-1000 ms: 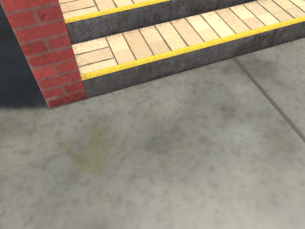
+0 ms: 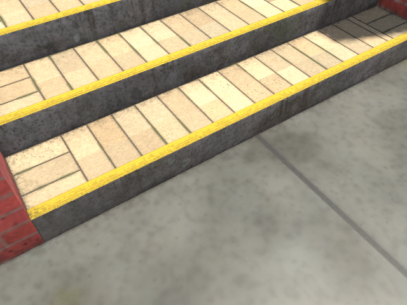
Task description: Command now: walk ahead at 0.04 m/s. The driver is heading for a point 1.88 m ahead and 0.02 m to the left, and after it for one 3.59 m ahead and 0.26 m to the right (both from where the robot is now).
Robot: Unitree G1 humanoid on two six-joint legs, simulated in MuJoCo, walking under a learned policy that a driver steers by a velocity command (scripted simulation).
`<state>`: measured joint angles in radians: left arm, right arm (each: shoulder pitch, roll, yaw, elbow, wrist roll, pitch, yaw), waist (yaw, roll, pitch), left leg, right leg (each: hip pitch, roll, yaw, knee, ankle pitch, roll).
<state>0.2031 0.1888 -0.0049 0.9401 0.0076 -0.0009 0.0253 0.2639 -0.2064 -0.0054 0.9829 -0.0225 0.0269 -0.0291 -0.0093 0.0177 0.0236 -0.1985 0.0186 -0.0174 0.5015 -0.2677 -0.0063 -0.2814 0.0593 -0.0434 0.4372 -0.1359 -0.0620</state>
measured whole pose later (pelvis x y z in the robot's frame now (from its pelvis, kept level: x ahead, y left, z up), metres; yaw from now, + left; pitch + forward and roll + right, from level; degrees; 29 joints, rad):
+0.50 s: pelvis +0.02 +0.02 +0.01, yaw +0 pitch -2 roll +0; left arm 0.27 0.17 0.00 1.13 0.01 0.00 0.03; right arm 0.31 -0.15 0.01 1.11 -0.01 -0.01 -0.04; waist 0.01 0.00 0.02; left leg -0.12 -0.02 0.00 0.40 -0.26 0.02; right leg -0.22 0.02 -0.01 0.39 -0.13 -0.03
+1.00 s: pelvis +0.03 +0.03 +0.01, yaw +0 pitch -1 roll +0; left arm 0.28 0.13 0.00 1.18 0.01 0.00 0.04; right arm 0.35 -0.12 0.01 1.14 -0.01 -0.01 -0.05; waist 0.01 0.00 0.02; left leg -0.10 -0.03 0.00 0.40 -0.28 0.03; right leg -0.21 0.02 -0.01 0.40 -0.16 -0.02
